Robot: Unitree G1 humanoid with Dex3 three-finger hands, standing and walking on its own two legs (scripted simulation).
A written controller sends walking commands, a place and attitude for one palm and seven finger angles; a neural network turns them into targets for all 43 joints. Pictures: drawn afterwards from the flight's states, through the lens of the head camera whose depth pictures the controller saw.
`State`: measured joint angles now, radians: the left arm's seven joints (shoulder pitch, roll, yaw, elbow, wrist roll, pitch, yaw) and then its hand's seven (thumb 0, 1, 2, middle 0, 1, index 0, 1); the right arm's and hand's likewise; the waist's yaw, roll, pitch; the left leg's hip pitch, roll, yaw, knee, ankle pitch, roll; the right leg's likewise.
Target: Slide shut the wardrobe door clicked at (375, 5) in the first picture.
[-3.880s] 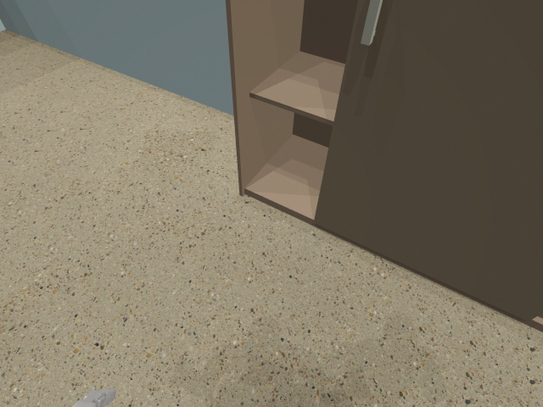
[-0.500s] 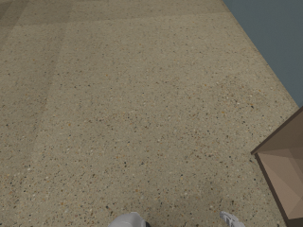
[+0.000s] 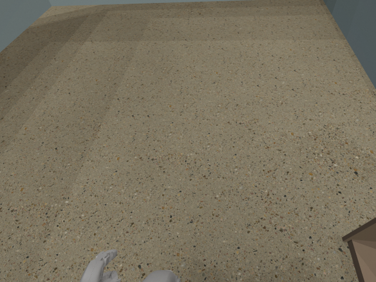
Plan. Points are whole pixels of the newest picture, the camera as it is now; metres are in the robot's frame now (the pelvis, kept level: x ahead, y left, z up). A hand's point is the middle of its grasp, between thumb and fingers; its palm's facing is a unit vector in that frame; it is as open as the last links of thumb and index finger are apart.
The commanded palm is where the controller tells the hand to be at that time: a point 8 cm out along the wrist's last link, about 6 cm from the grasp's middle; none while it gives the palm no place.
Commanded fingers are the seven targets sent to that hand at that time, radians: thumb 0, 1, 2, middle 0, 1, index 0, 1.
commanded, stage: walk to a spot facing it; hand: right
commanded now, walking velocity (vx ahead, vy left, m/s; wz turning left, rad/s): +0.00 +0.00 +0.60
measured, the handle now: out of the picture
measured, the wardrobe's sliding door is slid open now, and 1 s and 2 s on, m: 0.39 0.39 0.39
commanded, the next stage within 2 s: turn to face it in 1.30 s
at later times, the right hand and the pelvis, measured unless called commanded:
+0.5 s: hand (246, 271) +0.17 -0.12 -0.14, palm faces -0.28 +0.92 -0.29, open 7.4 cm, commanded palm none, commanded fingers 0.00 -0.90 -0.90 0.20 0.30 0.20 0.30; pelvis +0.00 +0.04 +0.00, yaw +18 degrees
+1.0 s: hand (250, 247) +0.23 -0.14 -0.18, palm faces -0.45 +0.88 -0.17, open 7.4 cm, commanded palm none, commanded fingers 0.00 -0.90 -0.90 0.20 0.30 0.20 0.30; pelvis +0.15 +0.04 +0.00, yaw +34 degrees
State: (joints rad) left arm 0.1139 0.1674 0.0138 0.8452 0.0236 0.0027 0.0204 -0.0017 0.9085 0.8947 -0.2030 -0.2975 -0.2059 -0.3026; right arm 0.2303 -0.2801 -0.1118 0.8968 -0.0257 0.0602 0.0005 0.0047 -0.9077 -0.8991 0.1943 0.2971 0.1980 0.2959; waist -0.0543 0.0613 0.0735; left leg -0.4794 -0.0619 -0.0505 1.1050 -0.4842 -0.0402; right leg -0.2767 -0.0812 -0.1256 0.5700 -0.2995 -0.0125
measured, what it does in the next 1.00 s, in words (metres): walks ahead, turning left: left foot, then right foot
